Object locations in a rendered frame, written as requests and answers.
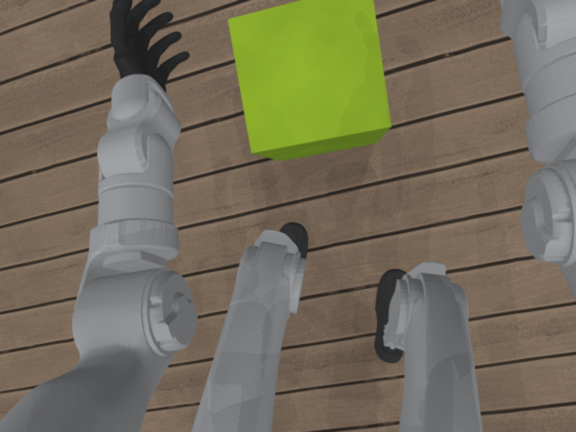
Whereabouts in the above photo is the left robot forearm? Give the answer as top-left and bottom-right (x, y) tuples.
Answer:
(72, 74), (181, 345)

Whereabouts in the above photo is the robot shin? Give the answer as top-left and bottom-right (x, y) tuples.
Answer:
(383, 262), (469, 351)
(235, 230), (299, 284)

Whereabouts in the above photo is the robot left shin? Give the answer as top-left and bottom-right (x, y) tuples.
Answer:
(235, 230), (299, 284)

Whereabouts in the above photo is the robot right upper arm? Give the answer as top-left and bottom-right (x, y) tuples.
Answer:
(519, 159), (576, 301)

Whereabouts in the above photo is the left robot hand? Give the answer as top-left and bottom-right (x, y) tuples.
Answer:
(110, 0), (190, 93)

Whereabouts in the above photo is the carton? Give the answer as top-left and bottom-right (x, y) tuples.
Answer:
(228, 0), (392, 161)

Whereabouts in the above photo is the robot left upper arm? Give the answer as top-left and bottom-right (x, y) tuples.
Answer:
(0, 267), (198, 432)

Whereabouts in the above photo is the right robot forearm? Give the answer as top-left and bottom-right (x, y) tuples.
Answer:
(499, 0), (576, 164)

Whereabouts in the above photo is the robot right shin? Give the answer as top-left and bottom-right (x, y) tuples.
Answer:
(383, 262), (469, 351)

